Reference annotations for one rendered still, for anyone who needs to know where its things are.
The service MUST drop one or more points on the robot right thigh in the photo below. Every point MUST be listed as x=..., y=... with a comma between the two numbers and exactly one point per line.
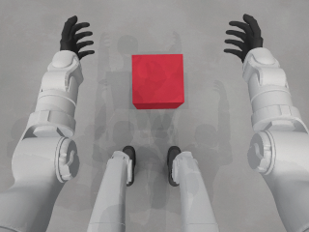
x=197, y=213

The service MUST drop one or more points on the left robot upper arm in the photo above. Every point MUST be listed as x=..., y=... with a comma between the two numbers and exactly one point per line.
x=41, y=167

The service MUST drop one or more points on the left robot forearm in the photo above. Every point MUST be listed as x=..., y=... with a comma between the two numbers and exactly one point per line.
x=57, y=99

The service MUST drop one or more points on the left robot foot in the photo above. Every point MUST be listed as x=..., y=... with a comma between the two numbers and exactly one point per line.
x=129, y=150

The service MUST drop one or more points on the robot right hand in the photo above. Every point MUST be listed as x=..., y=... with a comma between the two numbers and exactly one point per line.
x=251, y=38

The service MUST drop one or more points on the carton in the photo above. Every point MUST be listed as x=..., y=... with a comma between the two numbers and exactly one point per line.
x=157, y=81

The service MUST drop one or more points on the right robot forearm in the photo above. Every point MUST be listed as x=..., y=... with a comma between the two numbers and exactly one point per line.
x=269, y=94

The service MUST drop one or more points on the robot left hand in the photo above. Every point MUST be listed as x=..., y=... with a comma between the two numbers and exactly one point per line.
x=69, y=38

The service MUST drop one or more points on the right robot upper arm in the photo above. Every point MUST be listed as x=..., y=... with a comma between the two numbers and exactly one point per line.
x=282, y=158

